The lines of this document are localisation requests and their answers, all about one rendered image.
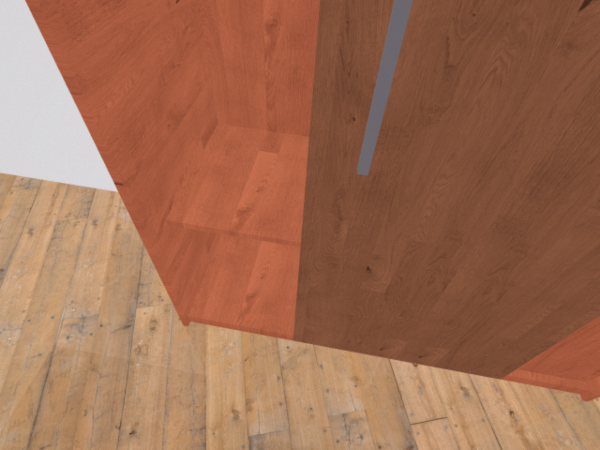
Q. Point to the wardrobe door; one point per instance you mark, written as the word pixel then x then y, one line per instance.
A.
pixel 473 244
pixel 576 357

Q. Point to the handle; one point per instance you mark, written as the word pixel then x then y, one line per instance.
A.
pixel 395 34

